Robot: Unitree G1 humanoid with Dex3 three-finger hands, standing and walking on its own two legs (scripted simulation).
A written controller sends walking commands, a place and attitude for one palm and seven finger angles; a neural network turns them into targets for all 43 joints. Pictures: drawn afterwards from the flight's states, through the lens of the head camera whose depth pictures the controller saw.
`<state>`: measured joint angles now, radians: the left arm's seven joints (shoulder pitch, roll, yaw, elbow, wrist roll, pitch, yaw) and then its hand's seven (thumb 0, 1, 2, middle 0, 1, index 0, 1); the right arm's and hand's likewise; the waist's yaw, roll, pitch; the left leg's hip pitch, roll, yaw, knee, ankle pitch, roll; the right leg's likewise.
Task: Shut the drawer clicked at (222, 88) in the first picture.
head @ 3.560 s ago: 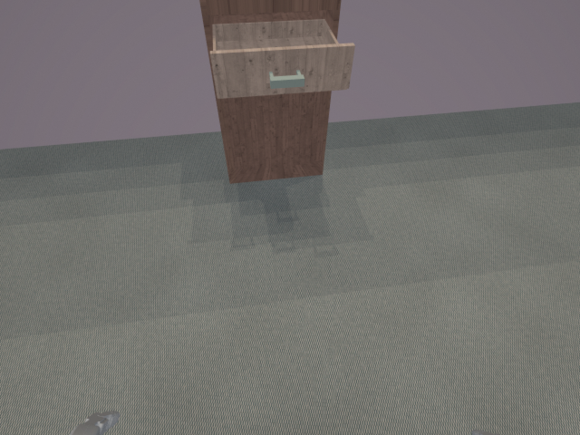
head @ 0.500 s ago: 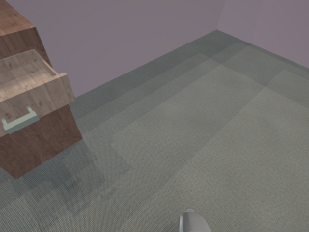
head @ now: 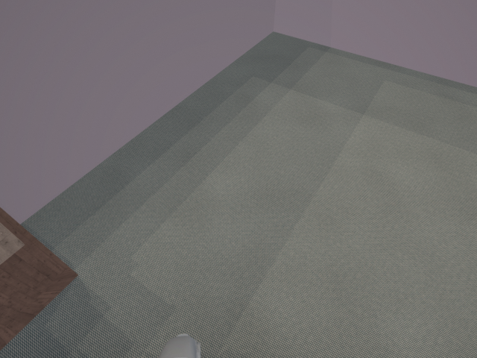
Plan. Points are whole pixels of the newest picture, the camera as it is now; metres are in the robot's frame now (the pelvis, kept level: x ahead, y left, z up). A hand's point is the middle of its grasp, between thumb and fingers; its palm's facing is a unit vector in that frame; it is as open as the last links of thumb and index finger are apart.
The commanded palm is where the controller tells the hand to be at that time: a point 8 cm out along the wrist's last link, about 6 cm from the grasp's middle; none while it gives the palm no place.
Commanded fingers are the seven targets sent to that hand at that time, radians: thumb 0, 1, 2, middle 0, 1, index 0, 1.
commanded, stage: turn to face it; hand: left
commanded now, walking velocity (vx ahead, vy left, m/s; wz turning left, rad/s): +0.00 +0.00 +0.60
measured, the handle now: out of the picture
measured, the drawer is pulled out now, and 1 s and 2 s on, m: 0.29 0.29 0.29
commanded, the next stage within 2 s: take the last steps up to it in 1.62 s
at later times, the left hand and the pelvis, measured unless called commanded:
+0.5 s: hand out of the picture +0.08 +0.26 -0.17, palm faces +0.30 -0.92 -0.24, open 7.4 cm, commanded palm none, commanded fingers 0.00 0.90 0.90 -0.20 -0.30 -0.20 -0.30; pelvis +0.07 +0.04 +0.00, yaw +15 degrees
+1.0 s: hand out of the picture +0.03 +0.16 -0.14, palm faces +0.57 -0.77 -0.28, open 7.4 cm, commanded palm none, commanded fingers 0.00 0.90 0.90 -0.20 -0.30 -0.20 -0.30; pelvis +0.07 -0.05 +0.01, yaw +35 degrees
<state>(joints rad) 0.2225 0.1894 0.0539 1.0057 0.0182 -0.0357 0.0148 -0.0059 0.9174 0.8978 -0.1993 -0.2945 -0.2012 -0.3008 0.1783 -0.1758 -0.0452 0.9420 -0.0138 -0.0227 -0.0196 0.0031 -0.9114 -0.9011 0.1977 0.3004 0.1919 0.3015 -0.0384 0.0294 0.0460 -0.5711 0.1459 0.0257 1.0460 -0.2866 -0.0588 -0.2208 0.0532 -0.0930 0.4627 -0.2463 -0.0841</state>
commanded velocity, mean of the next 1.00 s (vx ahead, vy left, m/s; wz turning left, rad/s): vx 0.00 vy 0.00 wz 0.60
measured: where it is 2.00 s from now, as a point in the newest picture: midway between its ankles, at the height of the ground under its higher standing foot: outside the picture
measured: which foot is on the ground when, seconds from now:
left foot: up 0.00-0.14, down 0.16-0.70, up 0.72-1.00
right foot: down 0.00-0.18, up 0.20-0.68, down 0.70-1.00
